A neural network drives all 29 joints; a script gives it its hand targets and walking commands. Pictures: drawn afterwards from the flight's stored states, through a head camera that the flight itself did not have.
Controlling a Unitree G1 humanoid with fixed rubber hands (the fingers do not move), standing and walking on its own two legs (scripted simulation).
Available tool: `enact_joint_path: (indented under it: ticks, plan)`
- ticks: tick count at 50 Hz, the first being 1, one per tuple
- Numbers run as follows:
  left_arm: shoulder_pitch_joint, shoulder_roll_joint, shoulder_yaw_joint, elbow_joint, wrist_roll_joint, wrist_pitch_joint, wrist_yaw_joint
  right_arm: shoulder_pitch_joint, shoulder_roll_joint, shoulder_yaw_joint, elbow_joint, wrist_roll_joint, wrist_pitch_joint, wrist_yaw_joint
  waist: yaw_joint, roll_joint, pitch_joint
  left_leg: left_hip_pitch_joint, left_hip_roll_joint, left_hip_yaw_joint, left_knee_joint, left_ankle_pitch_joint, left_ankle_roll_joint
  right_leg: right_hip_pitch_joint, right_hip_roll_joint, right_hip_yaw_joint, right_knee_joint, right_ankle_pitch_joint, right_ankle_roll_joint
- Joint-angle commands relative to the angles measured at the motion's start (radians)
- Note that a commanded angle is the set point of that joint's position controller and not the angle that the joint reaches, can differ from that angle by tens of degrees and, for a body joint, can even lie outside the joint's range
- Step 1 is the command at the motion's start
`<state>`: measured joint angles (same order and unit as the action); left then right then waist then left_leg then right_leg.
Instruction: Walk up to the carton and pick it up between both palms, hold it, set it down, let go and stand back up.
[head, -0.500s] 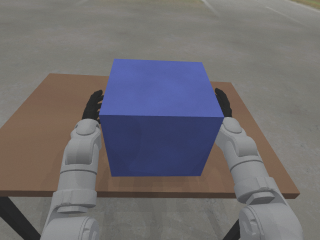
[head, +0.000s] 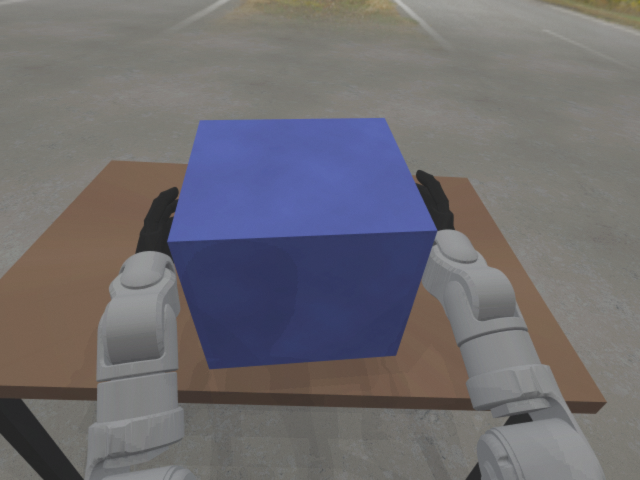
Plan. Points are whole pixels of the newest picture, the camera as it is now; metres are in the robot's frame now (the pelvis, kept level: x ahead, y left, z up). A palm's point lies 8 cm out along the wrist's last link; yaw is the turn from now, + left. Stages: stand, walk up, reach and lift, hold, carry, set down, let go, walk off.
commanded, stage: hold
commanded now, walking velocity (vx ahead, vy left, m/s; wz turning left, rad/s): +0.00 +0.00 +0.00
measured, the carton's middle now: (299, 239) +0.37 +0.03 +0.17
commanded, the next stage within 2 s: none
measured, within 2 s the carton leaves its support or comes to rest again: neither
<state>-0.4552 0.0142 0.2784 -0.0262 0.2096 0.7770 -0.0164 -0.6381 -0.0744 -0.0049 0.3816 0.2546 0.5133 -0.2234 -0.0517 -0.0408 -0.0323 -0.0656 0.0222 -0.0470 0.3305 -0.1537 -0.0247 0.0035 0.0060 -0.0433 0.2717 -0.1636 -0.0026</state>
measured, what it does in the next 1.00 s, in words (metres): stands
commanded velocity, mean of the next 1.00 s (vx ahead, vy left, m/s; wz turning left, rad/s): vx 0.00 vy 0.00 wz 0.00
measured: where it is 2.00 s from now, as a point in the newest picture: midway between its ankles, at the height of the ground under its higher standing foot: outside the picture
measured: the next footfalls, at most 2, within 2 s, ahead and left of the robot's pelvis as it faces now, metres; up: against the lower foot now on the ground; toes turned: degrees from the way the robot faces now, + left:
none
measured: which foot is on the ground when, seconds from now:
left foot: down 0.00-1.00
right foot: down 0.00-1.00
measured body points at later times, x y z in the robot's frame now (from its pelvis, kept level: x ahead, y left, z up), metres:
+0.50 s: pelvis -0.01 +0.01 +0.00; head -0.06 +0.02 +0.45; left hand +0.36 +0.19 +0.19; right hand +0.37 -0.14 +0.20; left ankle +0.03 +0.13 -0.75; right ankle +0.00 -0.12 -0.75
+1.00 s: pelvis +0.00 +0.01 +0.00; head -0.05 +0.02 +0.45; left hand +0.37 +0.17 +0.19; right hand +0.37 -0.16 +0.19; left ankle +0.03 +0.13 -0.75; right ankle +0.00 -0.12 -0.75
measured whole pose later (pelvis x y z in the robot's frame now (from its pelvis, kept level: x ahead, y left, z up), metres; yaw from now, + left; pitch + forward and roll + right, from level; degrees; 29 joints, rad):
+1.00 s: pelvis +0.00 +0.01 +0.00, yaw +0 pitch -5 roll -1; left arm -0.51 0.01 0.25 0.03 0.20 0.74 0.01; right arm -0.62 -0.12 -0.01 0.37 0.26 0.47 -0.22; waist -0.09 0.00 -0.03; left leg -0.10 0.01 -0.04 0.35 -0.16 -0.01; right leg -0.03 0.00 -0.03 0.28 -0.16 0.01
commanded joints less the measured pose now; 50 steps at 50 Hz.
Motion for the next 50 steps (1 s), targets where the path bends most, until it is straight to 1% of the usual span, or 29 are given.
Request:
enact_joint_path:
  ticks: [1,2,4,6,10,13,15,17,19,23,27,30,34,35,38,39,40,42,45,48,49,50]
  plan:
    - [-0.938,-0.514,-0.618,-0.236,-0.226,-0.110,-0.161,-0.742,0.609,0.363,-0.373,0.090,-0.078,0.118,-0.077,0.141,-0.438,0.113,-0.087,0.043,0.002,0.241,-0.047,0.045,0.031,0.006,-0.012,0.236,0.046]
    - [-0.945,-0.515,-0.622,-0.232,-0.229,-0.115,-0.158,-0.753,0.610,0.370,-0.377,0.091,-0.081,0.118,-0.076,0.150,-0.458,0.123,-0.087,0.039,0.008,0.246,-0.048,0.042,0.032,0.002,-0.008,0.240,0.047]
    - [-0.942,-0.516,-0.617,-0.203,-0.225,-0.121,-0.153,-0.773,0.607,0.382,-0.376,0.088,-0.086,0.120,-0.066,0.147,-0.474,0.130,-0.085,0.035,0.010,0.235,-0.043,0.034,0.033,-0.006,-0.006,0.229,0.049]
    - [-0.926,-0.514,-0.594,-0.158,-0.212,-0.123,-0.151,-0.792,0.601,0.386,-0.356,0.079,-0.091,0.124,-0.049,0.126,-0.468,0.118,-0.080,0.035,-0.002,0.197,-0.028,0.027,0.034,-0.009,-0.007,0.192,0.049]
    - [-0.902,-0.515,-0.537,-0.075,-0.186,-0.124,-0.150,-0.836,0.602,0.384,-0.308,0.065,-0.105,0.138,-0.006,0.073,-0.447,0.081,-0.069,0.039,-0.035,0.124,0.008,0.017,0.037,-0.010,-0.014,0.096,0.045]
    - [-0.913,-0.525,-0.517,-0.053,-0.186,-0.128,-0.143,-0.879,0.617,0.394,-0.304,0.075,-0.119,0.147,0.023,0.053,-0.470,0.083,-0.062,0.039,-0.036,0.136,0.022,0.011,0.045,-0.009,-0.018,0.065,0.039]
    - [-0.931,-0.536,-0.521,-0.057,-0.194,-0.132,-0.135,-0.903,0.629,0.405,-0.315,0.090,-0.128,0.150,0.034,0.049,-0.499,0.101,-0.060,0.039,-0.023,0.173,0.023,0.006,0.051,-0.008,-0.017,0.072,0.036]
    - [-0.947,-0.546,-0.532,-0.067,-0.205,-0.136,-0.126,-0.916,0.637,0.412,-0.325,0.105,-0.133,0.151,0.035,0.052,-0.520,0.123,-0.059,0.040,-0.009,0.211,0.019,-0.004,0.057,-0.007,-0.017,0.087,0.036]
    - [-0.957,-0.553,-0.543,-0.073,-0.210,-0.136,-0.119,-0.912,0.636,0.410,-0.323,0.113,-0.132,0.149,0.028,0.058,-0.521,0.138,-0.059,0.041,0.000,0.233,0.013,-0.017,0.060,-0.005,-0.019,0.094,0.035]
    - [-0.950,-0.552,-0.543,-0.068,-0.201,-0.127,-0.120,-0.861,0.619,0.378,-0.266,0.105,-0.118,0.147,-0.002,0.072,-0.469,0.135,-0.061,0.044,-0.007,0.217,0.002,-0.029,0.054,0.001,-0.028,0.088,0.035]
    - [-0.937,-0.548,-0.549,-0.083,-0.190,-0.119,-0.134,-0.809,0.602,0.345,-0.226,0.092,-0.106,0.142,-0.036,0.104,-0.436,0.130,-0.066,0.042,-0.011,0.220,-0.019,-0.008,0.047,0.004,-0.028,0.112,0.035]
    - [-0.932,-0.546,-0.569,-0.124,-0.196,-0.120,-0.140,-0.791,0.596,0.348,-0.257,0.103,-0.104,0.134,-0.057,0.130,-0.462,0.151,-0.073,0.035,0.011,0.287,-0.040,0.025,0.047,0.001,-0.017,0.187,0.039]
    - [-0.925,-0.539,-0.605,-0.203,-0.219,-0.126,-0.136,-0.780,0.595,0.387,-0.350,0.134,-0.102,0.123,-0.062,0.147,-0.511,0.185,-0.078,0.023,0.047,0.396,-0.060,0.045,0.056,-0.009,0.003,0.287,0.047]
    - [-0.965,-0.547,-0.626,-0.207,-0.236,-0.137,-0.129,-0.792,0.556,0.358,-0.359,0.121,-0.107,0.129,-0.099,0.156,-0.512,0.166,-0.079,0.021,0.035,0.367,-0.069,0.025,0.053,-0.011,0.000,0.283,0.049]
    - [-0.926,-0.530,-0.589,-0.175,-0.212,-0.143,-0.124,-0.767,0.551,0.372,-0.335,0.111,-0.106,0.143,-0.073,0.127,-0.480,0.154,-0.078,0.023,0.019,0.329,-0.055,0.038,0.052,-0.011,0.002,0.283,0.049]
    - [-0.921,-0.529,-0.588,-0.185,-0.211,-0.145,-0.124,-0.757,0.556,0.379,-0.338,0.113,-0.106,0.145,-0.066,0.124,-0.482,0.151,-0.077,0.023,0.019,0.333,-0.054,0.047,0.053,-0.011,0.005,0.288,0.049]
    - [-0.911,-0.527,-0.589,-0.189,-0.207,-0.143,-0.123,-0.759,0.555,0.388,-0.347,0.117,-0.109,0.147,-0.059,0.125,-0.492,0.155,-0.076,0.022,0.019,0.342,-0.053,0.053,0.054,-0.011,0.008,0.292,0.047]
    - [-0.884,-0.526,-0.586,-0.191,-0.205,-0.140,-0.119,-0.770,0.556,0.418,-0.377,0.129,-0.112,0.147,-0.038,0.108,-0.495,0.163,-0.075,0.022,0.029,0.380,-0.049,0.059,0.060,-0.010,0.010,0.318,0.047]
    - [-0.859,-0.533,-0.583,-0.197,-0.206,-0.132,-0.117,-0.792,0.553,0.442,-0.424,0.145,-0.118,0.143,-0.018,0.094,-0.529,0.171,-0.075,0.024,0.037,0.402,-0.042,0.066,0.065,-0.008,0.009,0.327,0.044]
    - [-0.834,-0.510,-0.529,-0.141,-0.179,-0.120,-0.124,-0.794,0.547,0.436,-0.387,0.132,-0.111,0.143,0.008,0.048,-0.472,0.145,-0.075,0.035,0.015,0.343,-0.020,0.055,0.065,-0.007,-0.003,0.285,0.045]
    - [-0.844,-0.514,-0.529,-0.158,-0.183,-0.121,-0.127,-0.803,0.557,0.441,-0.395,0.134,-0.115,0.144,0.011,0.036,-0.498,0.145,-0.074,0.036,0.014,0.341,-0.014,0.066,0.065,-0.006,0.000,0.290,0.046]
    - [-0.849,-0.510,-0.526,-0.157,-0.182,-0.120,-0.127,-0.799,0.558,0.438,-0.382,0.134,-0.113,0.145,0.013,0.039,-0.485,0.139,-0.074,0.036,0.011,0.338,-0.013,0.068,0.063,-0.005,0.000,0.287,0.044]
